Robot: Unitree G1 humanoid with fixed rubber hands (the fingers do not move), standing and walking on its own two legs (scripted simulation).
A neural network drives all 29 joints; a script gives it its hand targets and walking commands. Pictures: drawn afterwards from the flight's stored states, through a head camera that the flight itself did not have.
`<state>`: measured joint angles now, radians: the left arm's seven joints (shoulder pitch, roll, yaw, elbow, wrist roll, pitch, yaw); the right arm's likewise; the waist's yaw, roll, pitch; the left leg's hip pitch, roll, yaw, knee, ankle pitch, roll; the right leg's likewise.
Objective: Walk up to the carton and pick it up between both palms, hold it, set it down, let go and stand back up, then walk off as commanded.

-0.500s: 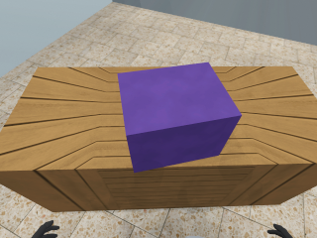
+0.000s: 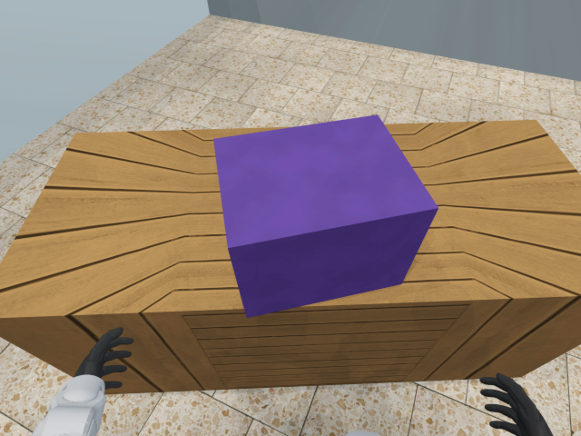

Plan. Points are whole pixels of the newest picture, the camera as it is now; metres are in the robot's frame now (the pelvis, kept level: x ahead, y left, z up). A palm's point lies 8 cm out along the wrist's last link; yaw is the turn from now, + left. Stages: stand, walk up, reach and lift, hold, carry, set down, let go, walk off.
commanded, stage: reach and lift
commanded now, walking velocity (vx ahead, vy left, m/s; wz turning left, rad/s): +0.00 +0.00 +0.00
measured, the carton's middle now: (312, 215) +0.48 -0.01 -0.04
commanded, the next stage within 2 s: none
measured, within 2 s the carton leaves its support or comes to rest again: neither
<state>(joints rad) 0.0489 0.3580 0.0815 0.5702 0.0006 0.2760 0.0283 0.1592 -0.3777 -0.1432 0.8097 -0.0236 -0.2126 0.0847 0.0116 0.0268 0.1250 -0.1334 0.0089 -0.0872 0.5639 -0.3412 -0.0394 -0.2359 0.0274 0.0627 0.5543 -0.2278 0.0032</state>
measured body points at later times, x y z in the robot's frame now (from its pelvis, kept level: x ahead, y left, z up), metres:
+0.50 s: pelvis -0.01 +0.00 +0.00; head +0.00 -0.01 +0.45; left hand +0.20 +0.26 -0.04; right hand +0.18 -0.30 -0.05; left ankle -0.01 +0.15 -0.73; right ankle +0.05 -0.12 -0.73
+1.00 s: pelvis +0.00 +0.00 +0.01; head +0.00 -0.01 +0.46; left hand +0.21 +0.23 -0.02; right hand +0.19 -0.29 -0.03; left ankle -0.01 +0.15 -0.73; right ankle +0.05 -0.12 -0.73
